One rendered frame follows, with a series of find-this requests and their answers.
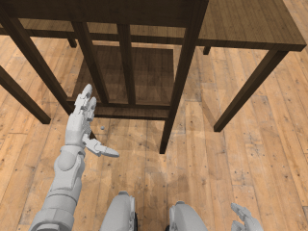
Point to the chair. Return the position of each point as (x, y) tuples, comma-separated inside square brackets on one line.
[(127, 82)]

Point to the robot left thigh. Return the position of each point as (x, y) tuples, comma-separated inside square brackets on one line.
[(120, 211)]

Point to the robot thigh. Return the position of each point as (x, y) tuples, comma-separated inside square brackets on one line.
[(120, 211), (182, 217)]

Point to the table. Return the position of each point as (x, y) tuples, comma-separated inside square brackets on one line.
[(244, 24)]

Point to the robot right hand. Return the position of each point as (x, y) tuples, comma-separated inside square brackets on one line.
[(250, 223)]

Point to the robot left hand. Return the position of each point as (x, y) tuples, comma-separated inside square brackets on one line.
[(79, 123)]

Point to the robot left forearm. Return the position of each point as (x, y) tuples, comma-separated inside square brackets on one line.
[(57, 211)]

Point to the robot right thigh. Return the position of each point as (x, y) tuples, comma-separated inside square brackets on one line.
[(182, 217)]

